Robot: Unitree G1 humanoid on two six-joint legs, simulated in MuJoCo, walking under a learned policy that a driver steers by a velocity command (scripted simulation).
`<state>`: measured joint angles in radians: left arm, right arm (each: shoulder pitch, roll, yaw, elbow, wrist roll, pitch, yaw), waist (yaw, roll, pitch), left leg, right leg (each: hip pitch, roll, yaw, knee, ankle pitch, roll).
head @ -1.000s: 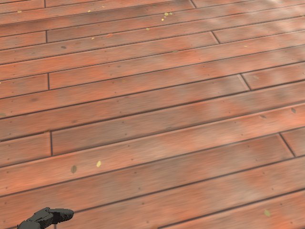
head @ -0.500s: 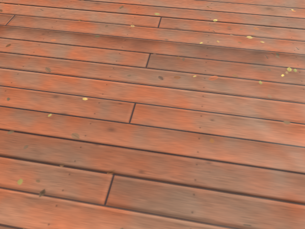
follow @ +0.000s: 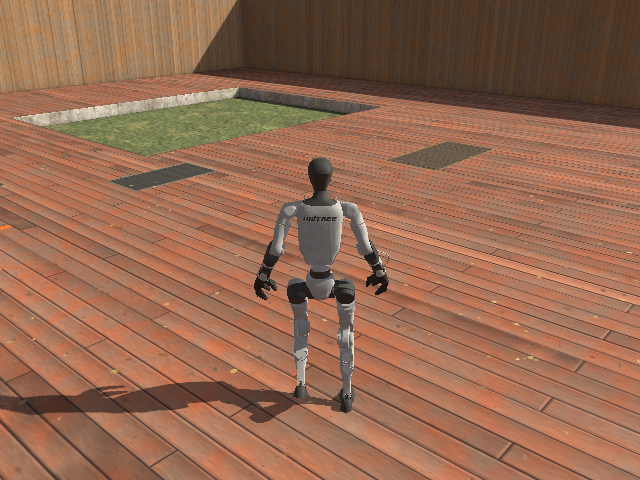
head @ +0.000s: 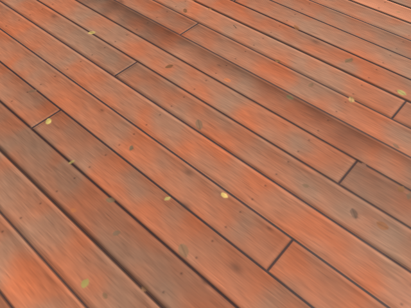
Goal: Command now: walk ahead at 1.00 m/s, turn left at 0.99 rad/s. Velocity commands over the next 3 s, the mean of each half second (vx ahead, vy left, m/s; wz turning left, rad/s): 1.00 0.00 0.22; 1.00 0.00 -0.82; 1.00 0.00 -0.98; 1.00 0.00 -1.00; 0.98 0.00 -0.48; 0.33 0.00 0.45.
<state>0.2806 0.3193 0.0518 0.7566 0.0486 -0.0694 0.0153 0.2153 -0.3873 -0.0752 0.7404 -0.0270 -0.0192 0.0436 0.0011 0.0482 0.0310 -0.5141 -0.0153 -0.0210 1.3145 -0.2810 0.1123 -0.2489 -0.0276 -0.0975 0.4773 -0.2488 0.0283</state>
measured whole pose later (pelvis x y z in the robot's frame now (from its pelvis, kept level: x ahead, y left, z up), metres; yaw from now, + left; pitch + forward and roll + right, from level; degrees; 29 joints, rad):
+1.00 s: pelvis +0.93 +0.01 +0.00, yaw -21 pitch +1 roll +0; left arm 0.47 0.30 0.07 0.87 0.00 -0.05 -0.01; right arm -0.02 -0.23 0.05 0.58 -0.05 -0.07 0.02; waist 0.09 0.00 0.02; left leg -0.72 0.15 -0.11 0.86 -0.11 -0.06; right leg -0.06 0.21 0.14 0.35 -0.28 -0.18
